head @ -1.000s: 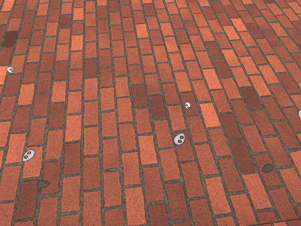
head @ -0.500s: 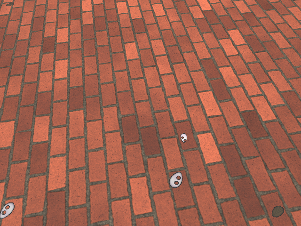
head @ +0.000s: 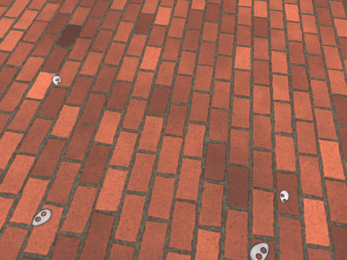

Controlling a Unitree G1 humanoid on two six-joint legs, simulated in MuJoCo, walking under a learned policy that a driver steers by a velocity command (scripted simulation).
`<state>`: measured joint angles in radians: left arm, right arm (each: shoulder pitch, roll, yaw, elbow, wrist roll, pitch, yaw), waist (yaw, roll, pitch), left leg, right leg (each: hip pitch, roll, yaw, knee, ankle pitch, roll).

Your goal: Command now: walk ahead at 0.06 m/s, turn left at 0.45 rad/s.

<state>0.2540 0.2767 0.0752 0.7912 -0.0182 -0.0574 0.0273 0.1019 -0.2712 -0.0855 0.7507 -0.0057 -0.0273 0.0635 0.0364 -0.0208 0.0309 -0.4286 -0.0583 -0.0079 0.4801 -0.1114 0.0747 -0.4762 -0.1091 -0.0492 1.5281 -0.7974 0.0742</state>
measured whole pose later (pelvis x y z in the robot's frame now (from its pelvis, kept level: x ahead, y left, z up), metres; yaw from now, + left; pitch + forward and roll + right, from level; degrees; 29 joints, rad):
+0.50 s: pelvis +0.07 -0.05 +0.00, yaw +5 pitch +0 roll +0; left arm 0.25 0.19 0.05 0.77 0.03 0.01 0.02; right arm 0.23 -0.19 -0.03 0.82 -0.02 0.02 -0.01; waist -0.02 0.03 -0.03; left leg -0.31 -0.04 -0.09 0.56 -0.26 -0.02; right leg -0.30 -0.01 0.02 0.58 -0.29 0.01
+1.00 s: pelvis +0.12 -0.07 +0.00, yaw +6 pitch +0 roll +0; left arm 0.33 0.20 0.07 0.93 -0.01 -0.04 0.03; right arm 0.23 -0.21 -0.08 0.99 0.03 -0.02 -0.04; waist 0.03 0.00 -0.01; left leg -0.34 0.01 -0.02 0.80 -0.46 0.01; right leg -0.16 0.02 0.00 0.50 -0.34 -0.05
